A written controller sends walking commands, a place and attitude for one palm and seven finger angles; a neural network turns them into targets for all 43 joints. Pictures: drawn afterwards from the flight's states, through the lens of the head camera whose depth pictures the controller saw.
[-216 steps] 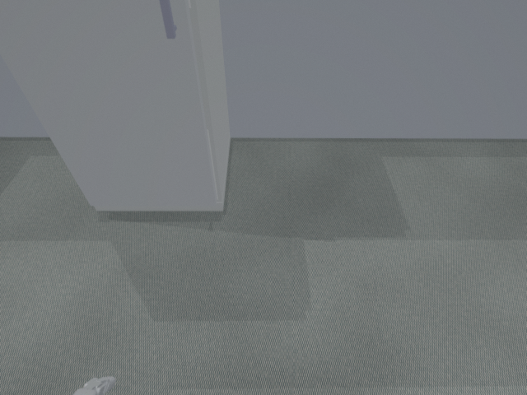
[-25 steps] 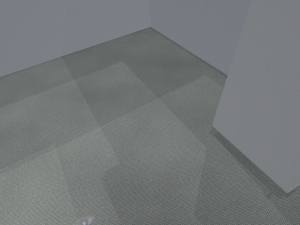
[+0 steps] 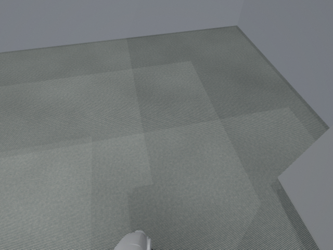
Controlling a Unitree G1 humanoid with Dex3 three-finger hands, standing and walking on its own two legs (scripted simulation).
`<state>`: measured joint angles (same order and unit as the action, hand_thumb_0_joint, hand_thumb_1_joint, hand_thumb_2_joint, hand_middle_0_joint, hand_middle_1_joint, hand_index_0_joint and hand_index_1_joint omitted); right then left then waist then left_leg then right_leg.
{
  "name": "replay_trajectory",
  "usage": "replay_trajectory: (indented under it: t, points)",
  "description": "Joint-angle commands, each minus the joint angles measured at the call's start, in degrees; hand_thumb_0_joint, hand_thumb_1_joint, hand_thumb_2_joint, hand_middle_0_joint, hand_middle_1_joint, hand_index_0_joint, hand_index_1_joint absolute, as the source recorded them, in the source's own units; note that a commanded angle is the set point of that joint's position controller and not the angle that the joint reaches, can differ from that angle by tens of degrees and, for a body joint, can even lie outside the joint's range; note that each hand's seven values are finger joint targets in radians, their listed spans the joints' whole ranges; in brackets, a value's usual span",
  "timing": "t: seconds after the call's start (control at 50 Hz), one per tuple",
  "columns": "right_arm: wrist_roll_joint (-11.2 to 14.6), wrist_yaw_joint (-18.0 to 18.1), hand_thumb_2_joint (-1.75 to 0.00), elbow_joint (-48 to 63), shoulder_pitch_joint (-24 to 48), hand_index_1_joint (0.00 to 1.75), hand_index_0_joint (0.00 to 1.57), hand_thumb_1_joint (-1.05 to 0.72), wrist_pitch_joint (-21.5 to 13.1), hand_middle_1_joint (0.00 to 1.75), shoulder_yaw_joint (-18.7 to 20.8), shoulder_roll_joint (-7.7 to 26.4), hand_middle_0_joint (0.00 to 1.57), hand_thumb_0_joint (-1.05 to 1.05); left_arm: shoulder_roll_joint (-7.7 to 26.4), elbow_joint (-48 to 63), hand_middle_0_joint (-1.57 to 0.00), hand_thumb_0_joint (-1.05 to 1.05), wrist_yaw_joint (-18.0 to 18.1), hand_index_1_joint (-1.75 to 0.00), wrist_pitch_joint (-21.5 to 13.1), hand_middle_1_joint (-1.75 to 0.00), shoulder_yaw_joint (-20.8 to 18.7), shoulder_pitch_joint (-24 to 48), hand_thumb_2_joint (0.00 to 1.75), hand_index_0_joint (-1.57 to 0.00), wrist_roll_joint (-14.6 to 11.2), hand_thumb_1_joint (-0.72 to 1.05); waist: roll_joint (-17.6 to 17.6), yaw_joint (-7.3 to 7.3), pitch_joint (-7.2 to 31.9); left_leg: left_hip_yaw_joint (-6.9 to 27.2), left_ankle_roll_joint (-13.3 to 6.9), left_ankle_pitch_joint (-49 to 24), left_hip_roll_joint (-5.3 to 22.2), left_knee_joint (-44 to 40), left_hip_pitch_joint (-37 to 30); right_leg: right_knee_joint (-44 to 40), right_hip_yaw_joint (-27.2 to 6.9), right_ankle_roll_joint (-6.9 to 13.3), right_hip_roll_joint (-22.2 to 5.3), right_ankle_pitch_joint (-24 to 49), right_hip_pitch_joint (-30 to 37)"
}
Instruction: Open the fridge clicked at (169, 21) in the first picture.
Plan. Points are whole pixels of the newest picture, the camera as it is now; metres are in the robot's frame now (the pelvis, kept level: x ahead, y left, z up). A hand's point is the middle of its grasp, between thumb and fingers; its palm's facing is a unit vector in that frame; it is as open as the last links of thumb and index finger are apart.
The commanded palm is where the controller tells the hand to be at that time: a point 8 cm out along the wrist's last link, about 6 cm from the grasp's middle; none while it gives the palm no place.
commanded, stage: turn to face it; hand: right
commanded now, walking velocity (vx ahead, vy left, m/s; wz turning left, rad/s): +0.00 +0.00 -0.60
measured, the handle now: out of the picture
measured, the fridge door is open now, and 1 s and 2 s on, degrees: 0 0 0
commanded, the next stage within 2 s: none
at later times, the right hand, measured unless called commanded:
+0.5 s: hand out of the picture +0.11 -0.25 -0.19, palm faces +0.27 +0.94 -0.19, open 7.3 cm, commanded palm none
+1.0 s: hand out of the picture +0.07 -0.22 -0.14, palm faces +0.52 +0.81 -0.29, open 7.4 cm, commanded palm none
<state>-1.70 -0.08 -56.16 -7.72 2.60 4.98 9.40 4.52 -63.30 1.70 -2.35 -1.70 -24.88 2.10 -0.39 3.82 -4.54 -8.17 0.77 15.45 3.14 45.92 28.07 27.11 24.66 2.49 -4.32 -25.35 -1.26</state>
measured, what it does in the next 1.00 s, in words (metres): steps on the spot, turning right: left foot, then right foot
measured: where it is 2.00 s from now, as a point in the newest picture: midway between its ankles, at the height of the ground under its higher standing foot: outside the picture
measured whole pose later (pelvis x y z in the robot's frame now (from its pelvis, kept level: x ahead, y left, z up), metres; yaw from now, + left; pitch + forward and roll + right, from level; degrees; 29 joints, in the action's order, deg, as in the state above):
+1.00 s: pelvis +0.07 +0.02 +0.00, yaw -31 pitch +1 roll -1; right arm -0.6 1.4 -50.3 -8.4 1.5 3.4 11.3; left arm 13.6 -53.0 -0.9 3.6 -5.3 -13.0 1.4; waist -2.6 2.0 -2.6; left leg -1.0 1.6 19.6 1.1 31.6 15.1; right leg 33.7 -8.4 -0.8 5.2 -13.4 -24.0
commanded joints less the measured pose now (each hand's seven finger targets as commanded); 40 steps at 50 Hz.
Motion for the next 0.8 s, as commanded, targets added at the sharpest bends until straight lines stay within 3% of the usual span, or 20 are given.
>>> replay_trajectory:
  t: [0.0,0.02,0.04,0.06,0.08,0.1,0.16,0.22,0.3,0.34,0.36,0.38,0.4,0.42,0.44,0.48,0.52,0.56,0.64,0.78]
  points:
    - [-0.59,0.95,-0.90,0.28,-11.12,0.30,0.20,-0.90,-4.36,0.30,-0.96,2.58,0.20,0.00,10.18,0.78,-0.20,0.00,0.23,-0.30,-0.38,-0.30,-1.70,-3.88,0.90,-0.20,-1.32,0.90,-5.01,-6.81,10.30,-0.90,-2.03,-14.70,-1.60,-19.43,-19.04,13.57,-9.78,0.45,-12.76,62.00,-0.29]
    - [-0.63,1.83,-0.90,-2.02,-16.78,0.30,0.20,-0.90,-5.61,0.30,-0.31,7.30,0.20,0.00,7.52,1.53,-0.20,0.00,-0.28,-0.30,-0.53,-0.30,-1.27,-4.18,0.90,-0.20,-2.22,0.90,3.96,-8.59,17.02,10.12,-5.81,-40.91,10.34,-17.32,-35.39,25.19,-9.05,-2.50,-8.14,39.41,-13.78]
    - [0.64,2.16,-0.90,-3.70,-19.34,0.30,0.20,-0.90,-6.11,0.30,-0.20,10.31,0.20,0.00,4.76,2.65,-0.20,0.00,-0.28,-0.30,-0.17,-0.30,-0.64,-3.30,0.90,-0.20,-2.66,0.90,8.85,-8.09,21.79,21.63,-14.05,-67.93,22.93,-15.28,-42.14,35.60,-13.69,-4.92,-1.13,-8.54,-22.02]
    - [1.01,2.45,-0.90,-2.20,-15.22,0.30,0.20,-0.90,-5.71,0.30,-1.04,9.65,0.20,0.00,5.54,3.23,-0.20,0.00,0.31,-0.30,0.92,-0.30,-0.90,-2.26,0.90,-0.20,-2.63,0.90,4.91,-7.04,18.68,17.02,-16.42,-64.10,23.70,-17.79,-35.36,38.62,-21.14,-3.94,-1.68,-10.92,-21.66]
    - [0.67,2.78,-0.90,-1.31,-10.55,0.30,0.20,-0.90,-5.35,0.30,-1.07,8.64,0.20,0.00,2.99,3.43,-0.20,0.00,0.09,-0.30,1.72,-0.30,-0.68,0.38,0.90,-0.20,-2.47,0.90,3.68,-6.42,11.93,13.88,-15.41,-52.56,22.03,-20.31,-28.40,40.50,-22.42,-4.20,-2.48,-8.99,-23.94]
    - [0.65,2.76,-0.90,-0.75,-8.40,0.30,0.20,-0.90,-5.09,0.30,-1.02,8.22,0.20,0.00,3.08,3.55,-0.20,0.00,-0.18,-0.30,2.57,-0.30,-0.63,1.47,0.90,-0.20,-1.99,0.90,6.25,-5.93,9.21,13.67,-13.60,-46.44,20.56,-22.21,-24.06,42.00,-22.74,-4.66,-2.58,-6.90,-25.15]
    - [0.58,3.01,-0.90,0.23,-3.26,0.30,0.20,-0.90,-4.54,0.30,-1.39,6.34,0.20,0.00,3.87,3.22,-0.20,0.00,-0.63,-0.30,4.33,-0.30,-1.55,1.47,0.90,-0.20,-1.54,0.90,4.92,-2.67,1.96,5.47,-9.52,-34.25,17.93,-26.75,-13.23,39.44,-22.82,-5.49,-2.88,-2.58,-24.31]
    - [0.30,2.83,-0.90,1.97,-1.02,0.30,0.20,-0.90,-4.04,0.30,-0.44,6.57,0.20,0.00,4.39,4.09,-0.20,0.00,-1.41,-0.30,5.04,-0.30,-1.97,0.94,0.90,-0.20,-1.15,0.90,7.58,-1.32,2.73,0.14,-7.94,-22.42,16.66,-27.11,-10.63,33.88,-20.57,-6.23,-2.89,0.85,-22.80]
    - [-0.14,2.61,-0.90,3.37,-0.67,0.30,0.20,-0.90,-3.18,0.30,0.85,8.67,0.20,0.00,5.75,7.99,-0.20,0.00,-2.27,-0.30,4.38,-0.30,-2.44,6.17,0.90,-0.20,-0.97,0.90,10.24,-2.89,2.80,-1.54,-6.86,-17.46,17.58,-22.51,-13.43,21.83,-18.58,-6.05,-2.64,2.06,-22.59]
    - [0.05,2.36,-0.90,3.94,-0.52,0.30,0.20,-0.90,-2.72,0.30,1.20,9.51,0.20,0.00,7.28,9.05,-0.20,0.00,-2.44,-0.30,3.91,-0.30,-2.87,6.34,0.90,-0.20,-0.83,0.90,9.65,-2.59,4.17,-2.85,-5.40,-16.18,17.26,-17.53,-15.19,13.95,-16.85,-5.93,-1.41,6.92,-20.09]
    - [0.34,2.21,-0.90,4.17,-0.62,0.30,0.20,-0.90,-2.34,0.30,1.28,9.21,0.20,0.00,8.92,9.18,-0.20,0.00,-2.48,-0.30,3.72,-0.30,-3.33,4.70,0.90,-0.20,-0.67,0.90,4.47,-1.60,5.49,-3.90,-3.84,-12.12,16.21,-12.59,-13.15,8.41,-17.03,-5.67,-0.76,12.07,-14.89]
    - [0.78,1.99,-0.90,5.21,-0.50,0.30,0.20,-0.90,-1.80,0.30,1.16,7.92,0.20,0.00,12.62,8.94,-0.20,0.00,-2.58,-0.30,3.19,-0.30,-4.16,0.91,0.90,-0.20,-0.39,0.90,-6.46,0.36,7.27,-5.43,-1.00,-2.81,12.21,-2.42,-9.28,0.04,-24.67,-3.72,-4.18,21.87,-10.89]
    - [1.33,1.53,-0.90,7.93,-0.63,0.30,0.20,-0.90,-1.42,0.30,0.56,4.11,0.20,0.00,19.26,9.66,-0.20,0.00,-2.23,-0.30,2.57,-0.30,-5.53,-0.90,0.90,-0.20,-0.09,0.90,-24.94,1.05,5.98,-5.44,4.14,22.55,4.00,11.73,4.77,-7.34,-45.85,3.56,-18.30,40.56,-7.23]
    - [0.73,1.66,-0.90,9.54,2.77,0.30,0.20,-0.90,-1.12,0.30,0.22,5.57,0.20,0.00,21.42,9.47,-0.20,0.00,-1.74,-0.30,2.81,-0.30,-5.67,-1.69,0.90,-0.20,-0.09,0.90,-19.58,2.25,7.64,2.34,3.36,24.69,2.57,21.81,5.08,-8.91,-50.22,8.50,-22.69,40.55,-8.39]
    - [0.28,1.81,-0.90,9.04,4.31,0.30,0.20,-0.90,-0.80,0.30,0.41,5.53,0.20,0.00,20.01,9.51,-0.20,0.00,-1.08,-0.30,2.60,-0.30,-5.44,0.64,0.90,-0.20,-0.19,0.90,-16.43,1.33,6.41,6.13,2.76,19.56,3.73,24.60,6.89,-9.32,-47.42,7.40,-18.96,35.12,-9.66]
    - [0.37,1.09,-0.90,8.20,3.53,0.30,0.20,-0.90,-1.23,0.30,0.91,6.26,0.20,0.00,17.67,12.20,-0.20,0.00,-0.64,-0.30,2.32,-0.30,-4.42,6.94,0.90,-0.20,-0.28,0.90,-10.92,-0.95,5.71,7.70,3.38,10.52,4.13,27.03,9.11,-8.29,-43.51,5.30,-14.98,29.44,-10.08]
    - [0.49,0.73,-0.90,6.69,0.46,0.30,0.20,-0.90,-1.17,0.30,1.10,6.94,0.20,0.00,17.01,13.37,-0.20,0.00,-0.46,-0.30,1.91,-0.30,-3.93,9.58,0.90,-0.20,-0.50,0.90,-7.11,-2.51,7.46,7.87,4.04,5.08,3.53,25.69,7.03,-8.07,-38.44,3.66,-10.89,31.01,-8.36]
    - [0.65,0.68,-0.90,6.06,-1.15,0.30,0.20,-0.90,-1.04,0.30,1.12,7.61,0.20,0.00,17.34,13.73,-0.20,0.00,-0.45,-0.30,1.74,-0.30,-4.00,9.84,0.90,-0.20,-0.83,0.90,-6.25,-2.79,9.59,8.17,4.45,3.40,3.11,23.44,5.65,-8.53,-36.95,3.77,-9.46,31.29,-6.34]
    - [0.80,1.14,-0.90,6.92,-0.15,0.30,0.20,-0.90,-0.84,0.30,0.90,8.28,0.20,0.00,17.90,13.23,-0.20,0.00,-0.75,-0.30,2.10,-0.30,-4.50,7.92,0.90,-0.20,-0.85,0.90,-4.08,-1.70,10.20,8.89,5.25,4.53,2.49,17.89,5.53,-9.07,-40.30,5.81,-9.75,30.10,-3.00]
    - [1.12,1.50,-0.90,8.64,1.79,0.30,0.20,-0.90,-0.81,0.30,0.57,8.77,0.20,0.00,19.31,13.21,-0.20,0.00,-1.31,-0.30,3.29,-0.30,-5.25,8.36,0.90,-0.20,-0.60,0.90,-7.62,-0.74,7.82,9.22,4.88,8.84,0.78,7.73,1.43,-9.84,-46.86,7.48,-8.96,22.47,-6.66]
